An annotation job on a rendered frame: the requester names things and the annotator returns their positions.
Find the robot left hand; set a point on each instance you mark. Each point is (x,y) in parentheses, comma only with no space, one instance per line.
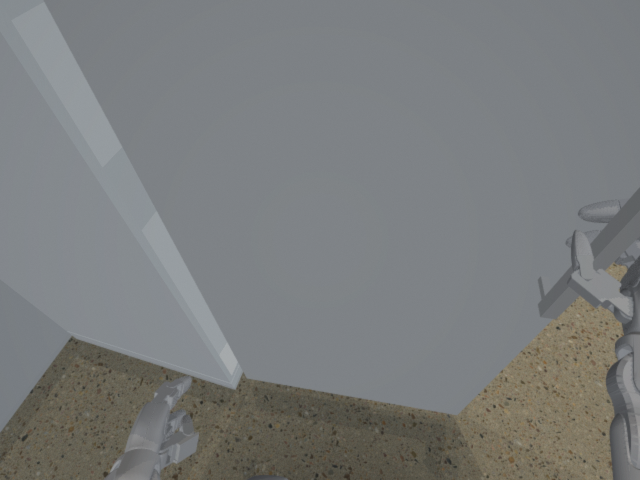
(154,426)

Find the robot left forearm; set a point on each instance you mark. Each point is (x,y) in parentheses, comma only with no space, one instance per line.
(137,464)

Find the fridge door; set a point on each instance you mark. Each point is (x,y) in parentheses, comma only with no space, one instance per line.
(366,192)

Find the handle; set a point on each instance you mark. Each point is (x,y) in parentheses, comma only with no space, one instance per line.
(618,235)

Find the robot right forearm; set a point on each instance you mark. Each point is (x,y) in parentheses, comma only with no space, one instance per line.
(623,386)

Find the robot right hand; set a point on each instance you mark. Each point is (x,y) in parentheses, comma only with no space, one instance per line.
(598,287)

